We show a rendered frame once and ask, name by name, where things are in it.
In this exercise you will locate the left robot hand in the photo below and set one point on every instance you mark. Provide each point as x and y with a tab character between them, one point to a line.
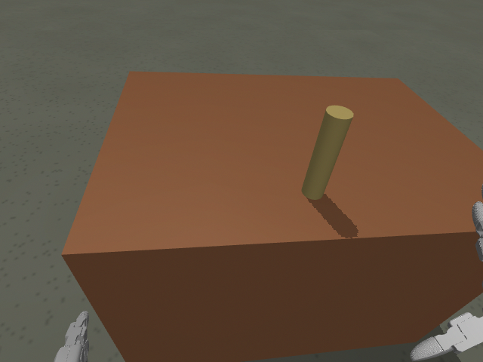
77	346

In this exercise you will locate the right robot hand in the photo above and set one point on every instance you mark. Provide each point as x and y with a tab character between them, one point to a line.
465	331

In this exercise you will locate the can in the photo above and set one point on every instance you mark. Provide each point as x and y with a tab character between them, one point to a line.
333	130

